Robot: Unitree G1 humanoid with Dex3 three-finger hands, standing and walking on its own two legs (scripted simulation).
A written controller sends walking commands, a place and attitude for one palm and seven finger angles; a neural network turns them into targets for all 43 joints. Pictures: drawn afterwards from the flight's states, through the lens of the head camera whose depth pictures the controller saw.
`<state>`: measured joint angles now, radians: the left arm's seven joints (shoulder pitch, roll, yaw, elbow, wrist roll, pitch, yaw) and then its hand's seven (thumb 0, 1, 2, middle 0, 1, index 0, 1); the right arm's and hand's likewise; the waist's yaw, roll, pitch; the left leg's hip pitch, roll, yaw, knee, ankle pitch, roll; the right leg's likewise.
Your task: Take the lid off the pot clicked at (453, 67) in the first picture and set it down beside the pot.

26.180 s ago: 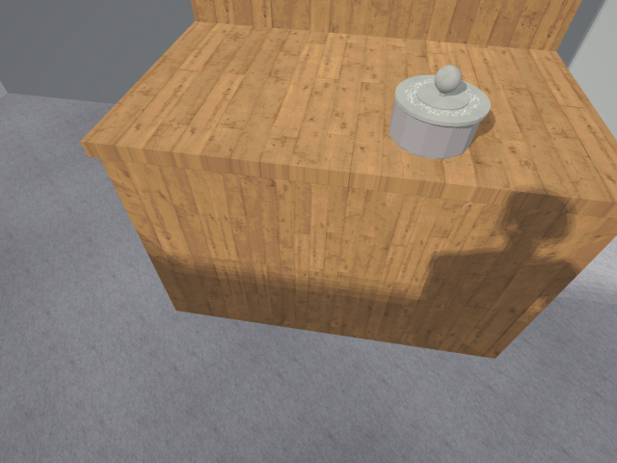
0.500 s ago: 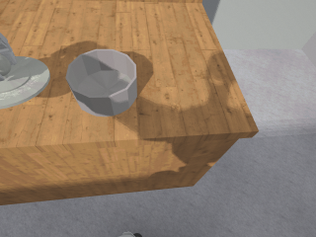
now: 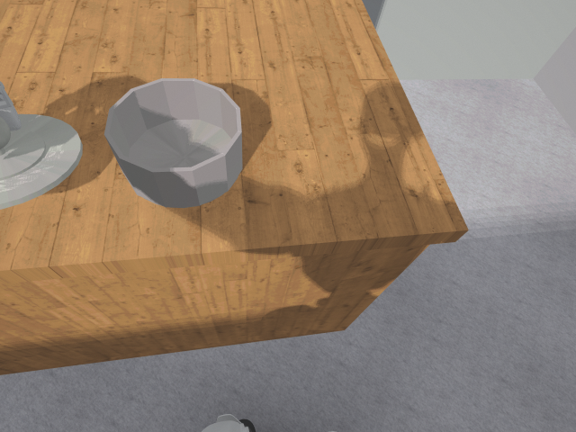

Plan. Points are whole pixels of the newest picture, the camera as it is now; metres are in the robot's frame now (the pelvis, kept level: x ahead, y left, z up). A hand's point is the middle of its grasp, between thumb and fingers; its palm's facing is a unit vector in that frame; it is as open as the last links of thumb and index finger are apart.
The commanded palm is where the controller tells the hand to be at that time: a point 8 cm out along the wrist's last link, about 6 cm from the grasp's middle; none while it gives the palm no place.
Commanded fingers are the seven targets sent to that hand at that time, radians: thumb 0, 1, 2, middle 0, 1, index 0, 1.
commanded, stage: lower the lid onto the table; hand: left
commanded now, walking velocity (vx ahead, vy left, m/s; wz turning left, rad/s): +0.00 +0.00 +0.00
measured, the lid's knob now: out of the picture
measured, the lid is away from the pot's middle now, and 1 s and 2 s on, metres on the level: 0.23 0.25 0.24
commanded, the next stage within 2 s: open the fingers wide in 0.50 s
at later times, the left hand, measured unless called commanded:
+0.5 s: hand out of the picture +0.46 +0.37 +0.10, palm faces -0.49 -0.19 -0.85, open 8.0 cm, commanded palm +0.53 +0.35 +0.16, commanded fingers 0.00 0.68 0.95 -0.86 -1.12 -0.76 -1.04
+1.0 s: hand out of the picture +0.43 +0.37 +0.09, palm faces -0.43 -0.13 -0.89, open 7.8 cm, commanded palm +0.47 +0.36 +0.16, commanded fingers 0.00 0.32 0.77 -0.59 -0.99 -0.54 -0.96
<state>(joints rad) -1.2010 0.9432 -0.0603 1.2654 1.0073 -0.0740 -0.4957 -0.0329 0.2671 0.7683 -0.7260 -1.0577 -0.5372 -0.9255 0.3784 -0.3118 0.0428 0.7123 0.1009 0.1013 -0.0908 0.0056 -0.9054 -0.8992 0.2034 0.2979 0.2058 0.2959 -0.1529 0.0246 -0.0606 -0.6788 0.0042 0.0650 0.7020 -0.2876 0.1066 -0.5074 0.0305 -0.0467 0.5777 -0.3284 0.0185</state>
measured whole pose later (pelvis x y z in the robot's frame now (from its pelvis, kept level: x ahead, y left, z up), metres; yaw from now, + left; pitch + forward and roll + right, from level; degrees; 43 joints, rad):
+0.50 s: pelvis -0.01 +0.01 -0.01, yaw +0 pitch +17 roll -6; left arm -1.22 0.93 -0.09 1.30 1.01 -0.09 -0.47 -0.02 0.27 0.76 -0.76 -1.08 -0.54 -0.95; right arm 0.39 -0.30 0.04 0.72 0.10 0.10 -0.10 0.00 -0.90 -0.90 0.20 0.30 0.21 0.30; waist -0.15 0.03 -0.08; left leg -0.77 0.00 0.07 0.77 -0.31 0.12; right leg -0.60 0.03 -0.05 0.65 -0.35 0.01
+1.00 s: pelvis -0.02 +0.01 -0.01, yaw +1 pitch +15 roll -5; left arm -1.03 0.87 -0.03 1.12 1.01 -0.14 -0.39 0.01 0.33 0.76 -0.72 -1.07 -0.51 -0.94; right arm 0.34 -0.29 0.03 0.67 0.09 0.16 -0.09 0.01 -0.90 -0.90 0.20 0.30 0.21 0.30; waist -0.11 0.03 -0.08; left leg -0.73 -0.01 0.05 0.74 -0.28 0.12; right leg -0.56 0.02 -0.05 0.64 -0.34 0.00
